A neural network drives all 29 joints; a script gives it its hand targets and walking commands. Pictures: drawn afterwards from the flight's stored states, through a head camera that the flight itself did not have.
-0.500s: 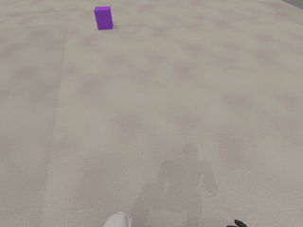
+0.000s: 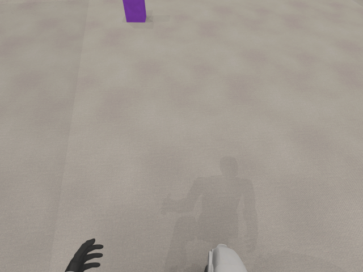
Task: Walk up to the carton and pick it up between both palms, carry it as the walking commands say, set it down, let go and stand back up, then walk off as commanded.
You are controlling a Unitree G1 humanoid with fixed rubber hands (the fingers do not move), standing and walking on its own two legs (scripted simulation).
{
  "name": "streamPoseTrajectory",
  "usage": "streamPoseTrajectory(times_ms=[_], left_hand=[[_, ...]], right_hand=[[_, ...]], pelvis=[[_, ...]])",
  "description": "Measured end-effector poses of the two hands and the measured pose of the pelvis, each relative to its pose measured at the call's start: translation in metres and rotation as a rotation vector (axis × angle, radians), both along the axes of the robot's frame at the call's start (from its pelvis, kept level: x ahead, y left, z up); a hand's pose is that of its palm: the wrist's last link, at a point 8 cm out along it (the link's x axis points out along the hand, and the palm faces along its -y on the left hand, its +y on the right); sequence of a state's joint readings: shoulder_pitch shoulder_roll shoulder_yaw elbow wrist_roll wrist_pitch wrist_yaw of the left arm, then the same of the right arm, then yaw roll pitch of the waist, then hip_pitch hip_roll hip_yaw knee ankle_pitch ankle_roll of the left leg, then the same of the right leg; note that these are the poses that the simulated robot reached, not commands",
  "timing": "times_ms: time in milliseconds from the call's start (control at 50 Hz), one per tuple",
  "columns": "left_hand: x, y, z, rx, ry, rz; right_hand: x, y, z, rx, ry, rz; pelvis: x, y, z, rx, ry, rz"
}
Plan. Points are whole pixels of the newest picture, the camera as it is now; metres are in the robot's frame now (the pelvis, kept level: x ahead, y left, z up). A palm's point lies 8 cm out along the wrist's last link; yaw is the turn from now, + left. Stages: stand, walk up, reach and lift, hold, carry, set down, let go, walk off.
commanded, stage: walk up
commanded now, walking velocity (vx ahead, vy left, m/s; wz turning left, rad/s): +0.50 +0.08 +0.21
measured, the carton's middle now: (134, 6) +2.82 +0.43 -0.63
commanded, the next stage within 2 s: none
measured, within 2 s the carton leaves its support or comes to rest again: neither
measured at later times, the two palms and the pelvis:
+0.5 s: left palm out of the picture +0.14 +0.25 -0.13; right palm (245, 172) +0.39 -0.21 -0.13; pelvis +0.25 +0.02 +0.00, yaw +5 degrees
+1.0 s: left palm (90, 121) +0.60 +0.29 -0.11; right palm (236, 163) +0.45 -0.20 -0.17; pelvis +0.48 +0.05 -0.01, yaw +5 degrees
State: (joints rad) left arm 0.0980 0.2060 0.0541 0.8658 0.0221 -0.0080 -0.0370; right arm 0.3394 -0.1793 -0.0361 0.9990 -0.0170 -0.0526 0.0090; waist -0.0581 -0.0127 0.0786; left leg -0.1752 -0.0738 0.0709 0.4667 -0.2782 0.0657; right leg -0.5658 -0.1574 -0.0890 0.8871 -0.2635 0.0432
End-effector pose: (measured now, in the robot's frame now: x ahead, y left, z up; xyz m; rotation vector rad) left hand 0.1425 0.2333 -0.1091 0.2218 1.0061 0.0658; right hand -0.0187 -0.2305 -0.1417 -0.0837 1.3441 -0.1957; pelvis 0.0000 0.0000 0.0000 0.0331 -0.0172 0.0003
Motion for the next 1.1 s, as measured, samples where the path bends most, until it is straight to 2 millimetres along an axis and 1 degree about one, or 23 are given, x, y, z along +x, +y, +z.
streamPoseTrajectory(times_ms=[60,120,140,180,220,280,360,420,460,520,560,580,620,660,720,780,840,880,920,960,1000,1040,1100], left_hand=[[0.060,-0.015,0.014,0.006,-0.071,-0.033],[0.109,-0.027,0.018,0.021,-0.152,-0.035],[0.119,-0.029,0.017,0.028,-0.169,-0.030],[0.124,-0.028,0.013,0.044,-0.155,-0.006],[0.114,-0.023,0.005,0.062,-0.085,0.033],[0.085,-0.015,-0.006,0.058,0.053,0.112],[0.039,-0.009,-0.016,0.034,0.242,0.210],[0.012,-0.002,-0.017,0.011,0.364,0.287],[0.000,0.004,-0.019,-0.005,0.434,0.337],[-0.005,0.020,-0.025,-0.027,0.524,0.392],[0.002,0.032,-0.034,-0.043,0.571,0.393],[0.011,0.038,-0.036,-0.047,0.579,0.388],[0.044,0.052,-0.038,-0.048,0.542,0.372],[0.091,0.066,-0.039,-0.039,0.459,0.334],[0.175,0.081,-0.034,-0.020,0.315,0.271],[0.261,0.088,-0.022,-0.007,0.180,0.202],[0.342,0.084,-0.006,0.007,0.064,0.129],[0.389,0.078,0.002,0.019,-0.001,0.091],[0.429,0.071,0.005,0.035,-0.063,0.068],[0.452,0.065,0.005,0.049,-0.100,0.062],[0.457,0.062,0.002,0.053,-0.082,0.079],[0.449,0.060,-0.003,0.053,-0.018,0.112],[0.428,0.058,-0.009,0.035,0.103,0.169]], right_hand=[[0.003,-0.007,-0.004,0.017,0.066,-0.030],[0.017,-0.018,-0.014,0.034,0.119,-0.033],[0.026,-0.021,-0.017,0.036,0.131,-0.024],[0.055,-0.030,-0.019,0.026,0.130,0.000],[0.093,-0.039,-0.020,0.013,0.090,0.024],[0.161,-0.044,-0.016,0.006,0.004,0.060],[0.254,-0.035,-0.004,0.001,-0.090,0.141],[0.323,-0.016,0.006,0.002,-0.147,0.219],[0.369,0.002,0.011,0.004,-0.179,0.272],[0.435,0.034,0.014,-0.006,-0.236,0.338],[0.472,0.055,0.013,-0.020,-0.290,0.349],[0.485,0.063,0.014,-0.027,-0.316,0.347],[0.497,0.075,0.015,-0.031,-0.336,0.333],[0.496,0.082,0.015,-0.029,-0.311,0.309],[0.483,0.084,0.012,-0.017,-0.230,0.259],[0.464,0.078,0.008,-0.014,-0.148,0.186],[0.449,0.065,0.003,-0.009,-0.067,0.119],[0.442,0.055,-0.004,-0.002,-0.011,0.079],[0.440,0.045,-0.015,0.008,0.041,0.051],[0.448,0.038,-0.023,0.012,0.080,0.052],[0.469,0.033,-0.024,0.006,0.085,0.069],[0.501,0.031,-0.022,0.004,0.049,0.081],[0.558,0.035,-0.014,0.014,-0.027,0.103]], pelvis=[[0.034,-0.007,0.000,0.011,0.005,0.001],[0.070,-0.019,-0.009,0.009,0.012,0.023],[0.079,-0.022,-0.011,-0.001,0.011,0.032],[0.098,-0.026,-0.012,-0.015,0.009,0.047],[0.116,-0.027,-0.011,-0.025,0.010,0.054],[0.144,-0.024,-0.007,-0.035,0.006,0.061],[0.180,-0.015,-0.001,-0.035,0.004,0.069],[0.207,-0.003,0.001,-0.036,0.009,0.073],[0.226,0.008,0.000,-0.040,0.018,0.077],[0.259,0.029,-0.007,-0.045,0.033,0.076],[0.279,0.043,-0.014,-0.031,0.039,0.063],[0.287,0.048,-0.016,-0.031,0.042,0.059],[0.304,0.056,-0.014,-0.034,0.046,0.061],[0.320,0.061,-0.010,-0.031,0.043,0.069],[0.345,0.065,-0.004,-0.019,0.038,0.081],[0.370,0.066,0.001,-0.007,0.033,0.080],[0.397,0.064,0.002,0.005,0.025,0.075],[0.418,0.059,-0.001,0.015,0.017,0.066],[0.441,0.053,-0.009,0.020,0.010,0.066],[0.460,0.049,-0.015,0.001,0.000,0.079],[0.477,0.048,-0.014,-0.009,-0.006,0.083],[0.493,0.048,-0.011,-0.013,-0.011,0.084],[0.517,0.050,-0.004,-0.025,-0.014,0.083]])
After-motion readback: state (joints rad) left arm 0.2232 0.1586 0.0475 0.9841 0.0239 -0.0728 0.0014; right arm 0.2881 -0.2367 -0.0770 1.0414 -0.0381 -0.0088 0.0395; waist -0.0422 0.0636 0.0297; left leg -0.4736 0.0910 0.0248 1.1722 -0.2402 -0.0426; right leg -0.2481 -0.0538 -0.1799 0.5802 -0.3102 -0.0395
